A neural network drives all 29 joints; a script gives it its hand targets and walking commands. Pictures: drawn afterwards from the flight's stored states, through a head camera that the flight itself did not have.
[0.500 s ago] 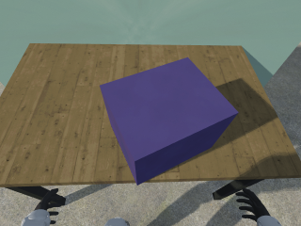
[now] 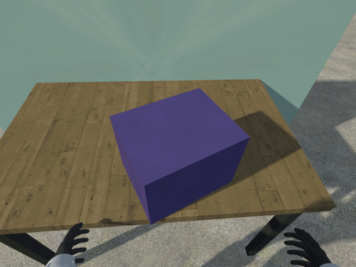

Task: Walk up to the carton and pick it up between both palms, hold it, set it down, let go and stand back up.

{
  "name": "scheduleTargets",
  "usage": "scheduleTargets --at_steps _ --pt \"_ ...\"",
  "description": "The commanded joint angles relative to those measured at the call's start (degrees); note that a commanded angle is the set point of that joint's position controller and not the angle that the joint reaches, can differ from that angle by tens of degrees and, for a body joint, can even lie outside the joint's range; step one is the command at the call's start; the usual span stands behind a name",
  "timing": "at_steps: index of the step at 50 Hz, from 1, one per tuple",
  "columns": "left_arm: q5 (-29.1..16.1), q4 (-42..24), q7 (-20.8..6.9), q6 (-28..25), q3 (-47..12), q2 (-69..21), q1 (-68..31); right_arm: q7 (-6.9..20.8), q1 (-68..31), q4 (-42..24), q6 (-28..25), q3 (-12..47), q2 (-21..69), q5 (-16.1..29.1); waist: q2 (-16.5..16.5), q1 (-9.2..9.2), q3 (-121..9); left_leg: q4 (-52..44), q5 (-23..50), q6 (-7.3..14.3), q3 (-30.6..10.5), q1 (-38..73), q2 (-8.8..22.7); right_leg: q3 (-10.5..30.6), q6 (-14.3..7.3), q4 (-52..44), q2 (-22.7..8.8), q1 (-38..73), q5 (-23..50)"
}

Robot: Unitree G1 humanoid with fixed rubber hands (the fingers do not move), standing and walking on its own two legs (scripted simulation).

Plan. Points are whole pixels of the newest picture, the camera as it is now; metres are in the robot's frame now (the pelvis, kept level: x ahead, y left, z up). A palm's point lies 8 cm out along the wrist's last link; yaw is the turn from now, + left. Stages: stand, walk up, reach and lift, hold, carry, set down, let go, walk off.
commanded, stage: reach and lift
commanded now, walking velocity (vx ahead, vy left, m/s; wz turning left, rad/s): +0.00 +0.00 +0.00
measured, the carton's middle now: (176, 152) +0.41 +0.03 +0.00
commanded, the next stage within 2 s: none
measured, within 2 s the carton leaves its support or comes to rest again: neither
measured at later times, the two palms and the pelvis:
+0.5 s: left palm (75, 255) +0.16 +0.24 -0.05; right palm (342, 248) +0.19 -0.33 -0.02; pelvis +0.03 +0.01 +0.00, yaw -2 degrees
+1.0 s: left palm (94, 244) +0.17 +0.19 -0.02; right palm (349, 247) +0.19 -0.35 -0.01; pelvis +0.03 -0.01 +0.00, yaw -3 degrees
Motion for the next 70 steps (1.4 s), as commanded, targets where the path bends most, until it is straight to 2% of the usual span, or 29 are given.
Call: scheduleTargets --at_steps 1,3,8,10,14,15,16,17,18,19,20,21,24,28,31,35,36,37,38,41,44,46,48,50,54,56,60,64,70 --pt "0.29 -8.71 1.64 -2.63 3.19 6.94 -4.59 0.63 -6.84 -11.33 -1.38 -4.81 -15.56 1.69 -2.56 1.58 -4.49 -2.95 -3.97 3.97 4.85 6.25 -5.53 -0.72 0.66 -9.61 0.17 -7.23 -1.19" --pt "-0.88 -10.27 2.15 -3.60 2.18 5.18 -2.40 1.39 -5.83 -13.05 -2.13 -6.00 -18.13 2.43 -4.94 1.66 -8.55 -2.92 -2.00 3.73 4.48 8.23 -4.95 -2.15 0.29 -8.93 1.23 -6.60 1.26" --pt "-1.09 -13.38 3.60 -5.83 0.13 1.85 -0.18 4.03 -4.33 -9.62 -3.27 -5.75 -20.83 6.05 -3.32 1.76 -6.32 -4.02 -3.17 3.17 3.95 7.95 -4.90 -1.62 -0.76 -9.94 2.06 -9.59 1.00" --pt "-1.27 -14.57 4.10 -7.08 -0.05 1.44 0.31 4.64 -3.64 -10.21 -3.71 -5.51 -21.50 7.10 -6.42 1.38 -7.07 -3.20 -1.11 3.68 3.75 7.97 -4.97 -1.60 -0.87 -9.65 2.25 -10.78 1.86" --pt "-0.72 -18.83 5.10 -9.28 -1.30 -1.25 3.45 6.28 -2.42 -9.34 -6.17 -3.89 -23.12 9.88 -4.74 2.26 -7.51 -2.61 1.66 2.81 3.92 8.08 -5.21 -1.24 -0.95 -9.88 2.70 -11.41 4.26" --pt "-0.70 -19.23 5.23 -9.90 -2.15 -1.13 4.31 6.55 -0.88 -7.69 -6.54 -4.83 -24.10 10.58 -4.35 0.45 -8.71 -2.17 0.67 2.58 3.49 9.28 -5.08 -1.34 -1.36 -9.56 2.75 -11.24 4.28" --pt "-0.95 -21.28 5.58 -10.65 -2.29 -2.43 4.49 6.92 -1.49 -9.19 -7.55 -3.93 -23.84 11.18 -4.53 1.91 -9.84 -1.46 2.45 2.76 3.38 9.24 -4.85 -1.10 -1.74 -8.83 2.72 -12.59 4.69" --pt "-0.16 -22.44 6.00 -11.39 -2.54 -2.78 5.82 7.42 -0.72 -7.53 -8.40 -3.39 -23.50 12.70 -0.84 1.81 -10.73 -1.44 5.97 1.58 2.77 10.57 -5.11 -1.12 -2.14 -8.98 3.11 -11.36 6.88" --pt "0.42 -21.91 5.98 -11.89 -2.41 -3.54 6.88 7.99 -0.27 -5.69 -9.15 -2.32 -23.61 13.64 -1.73 1.74 -9.12 -1.08 6.62 1.85 2.85 10.59 -5.28 -1.08 -2.13 -9.15 3.17 -12.30 6.39" --pt "0.68 -22.52 6.27 -12.31 -3.33 -4.15 6.57 8.44 0.45 -2.79 -9.55 -2.81 -25.04 15.10 0.76 0.58 -10.31 -0.15 8.09 1.01 1.86 11.68 -5.04 -0.54 -2.50 -8.92 3.14 -12.95 7.05" --pt "1.31 -24.78 6.75 -12.62 -3.05 -4.37 7.87 8.83 0.82 -2.47 -9.98 -1.87 -25.34 16.65 2.24 1.80 -10.38 -0.40 8.42 0.86 1.90 10.84 -4.89 -0.94 -2.72 -8.60 3.21 -13.41 6.93" --pt "0.93 -25.24 6.63 -13.57 -2.82 -4.62 8.43 8.72 0.89 -3.20 -10.93 -1.07 -24.72 16.81 0.15 1.37 -10.47 0.61 10.08 1.33 2.14 11.01 -5.20 -0.31 -2.41 -8.59 3.04 -12.66 9.55" --pt "1.10 -27.14 6.99 -15.66 -4.21 -6.02 11.18 9.19 2.92 0.01 -13.69 -1.59 -26.53 18.47 0.88 0.06 -11.43 1.50 13.04 0.63 1.05 12.70 -5.18 -0.82 -2.84 -8.95 3.72 -12.08 11.35" --pt "-0.04 -28.34 7.20 -18.37 -4.93 -7.35 12.68 9.47 3.11 -1.07 -16.55 -1.06 -27.07 19.62 -3.16 0.11 -11.01 2.47 13.89 1.14 1.14 11.03 -5.07 -0.66 -2.49 -8.10 3.36 -12.53 14.05" --pt "0.92 -28.26 7.77 -20.01 -4.45 -8.34 15.65 9.66 3.48 0.47 -18.80 1.56 -27.29 21.91 -2.55 1.50 -11.45 3.72 16.53 0.94 1.51 10.12 -5.53 -0.41 -2.17 -7.13 3.59 -11.97 16.79" --pt "0.50 -29.03 8.30 -21.87 -5.77 -10.35 18.07 10.02 3.86 -0.36 -21.60 0.81 -30.22 22.72 -5.36 1.11 -10.80 4.45 19.20 1.31 0.35 10.46 -5.55 -0.84 -2.13 -6.55 4.57 -13.47 18.93" --pt "0.30 -27.58 8.06 -21.57 -6.28 -11.07 18.57 10.12 3.32 0.96 -21.93 0.63 -30.21 23.20 -4.95 0.67 -10.54 4.26 16.73 1.24 0.49 10.66 -5.23 -0.84 -2.32 -6.77 4.38 -13.35 15.59" --pt "0.50 -27.49 8.13 -21.70 -5.82 -11.24 18.07 10.00 2.63 -0.06 -22.37 1.45 -29.35 23.06 -5.27 2.28 -10.45 4.36 16.69 1.44 1.18 9.40 -5.14 -0.88 -2.76 -6.49 4.24 -13.74 13.55" --pt "-0.34 -30.08 8.15 -22.83 -5.92 -10.67 18.72 9.78 3.48 -4.28 -23.41 0.81 -29.44 23.29 -7.83 2.08 -12.82 4.70 17.62 1.93 1.07 7.68 -5.44 -0.61 -2.15 -5.77 4.50 -11.81 17.81" --pt "-0.94 -30.07 7.99 -23.89 -4.75 -10.81 17.48 9.34 3.72 -4.33 -24.97 2.63 -29.37 24.59 -10.08 2.69 -11.77 5.23 15.39 2.72 1.85 4.86 -6.30 1.27 -0.84 -5.33 3.80 -10.35 22.00" --pt "0.84 -30.56 8.96 -24.58 -3.86 -11.32 17.25 10.13 1.74 -2.92 -25.68 3.47 -31.13 26.31 -7.71 4.79 -11.45 5.53 14.35 2.49 2.14 5.49 -5.74 0.31 -1.83 -4.53 3.63 -12.81 16.82" --pt "0.96 -29.29 9.01 -24.61 -4.79 -11.46 15.97 10.25 1.85 -2.68 -25.48 3.70 -30.27 26.11 -8.61 4.32 -10.82 4.88 9.47 2.97 2.83 3.01 -5.41 1.21 -1.98 -5.55 2.62 -13.00 11.70" --pt "0.56 -31.51 9.43 -24.06 -6.55 -12.39 15.43 10.86 1.89 -0.94 -25.18 2.65 -30.58 26.93 -5.63 3.30 -9.27 4.14 5.33 2.62 1.95 3.55 -4.95 0.97 -3.13 -6.17 2.36 -15.47 5.65" --pt "1.07 -32.37 10.35 -23.85 -6.67 -13.53 15.54 11.62 2.07 1.19 -25.22 3.46 -31.58 28.13 -3.13 3.94 -10.50 5.06 7.06 2.54 2.21 3.23 -5.03 0.85 -3.64 -5.38 2.35 -16.02 5.73" --pt "-0.36 -36.41 11.53 -25.25 -6.66 -13.91 10.91 12.27 -1.10 -3.26 -26.14 2.45 -31.21 29.64 -7.26 3.54 -11.01 5.13 -0.30 3.39 2.13 -0.67 -5.08 2.68 -3.28 -5.31 1.07 -16.26 -0.47" --pt "-0.04 -36.34 12.08 -25.85 -6.68 -14.30 12.50 12.66 0.58 -3.12 -26.74 3.81 -30.71 30.69 -5.76 4.01 -12.57 6.24 2.85 3.04 2.30 -0.25 -5.17 3.66 -3.31 -4.60 0.54 -15.48 3.26" --pt "-0.47 -36.93 12.88 -24.78 -9.03 -15.72 8.68 13.74 -3.30 0.79 -25.94 3.90 -32.20 32.81 -3.81 3.67 -9.18 5.19 -2.56 3.27 1.25 -1.93 -4.85 2.88 -4.63 -4.80 1.31 -18.45 -2.15" --pt "0.23 -35.71 13.58 -23.26 -10.14 -17.96 9.26 14.87 -5.41 1.19 -25.30 3.05 -34.24 33.38 -4.89 3.29 -8.75 5.51 -8.30 3.66 -0.11 -4.67 -4.92 2.99 -4.86 -3.08 1.93 -17.87 -3.81" --pt "-1.73 -35.29 13.41 -21.50 -9.01 -17.11 6.77 14.24 -10.45 -1.08 -24.22 2.90 -35.47 32.81 -10.85 3.64 -12.17 5.19 -3.85 3.97 0.10 -4.54 -5.07 2.85 -4.47 -3.12 3.16 -14.97 1.10"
